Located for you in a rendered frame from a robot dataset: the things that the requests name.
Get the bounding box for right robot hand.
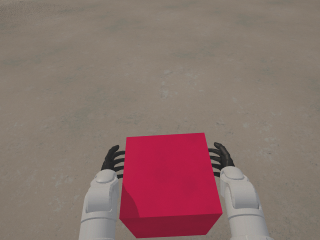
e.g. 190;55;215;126
208;142;235;178

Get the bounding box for carton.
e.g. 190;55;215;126
119;132;223;239

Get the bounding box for left robot hand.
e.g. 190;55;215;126
101;145;125;179

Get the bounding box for left robot forearm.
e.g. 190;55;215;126
78;169;119;240

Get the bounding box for right robot forearm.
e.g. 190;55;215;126
220;166;274;240

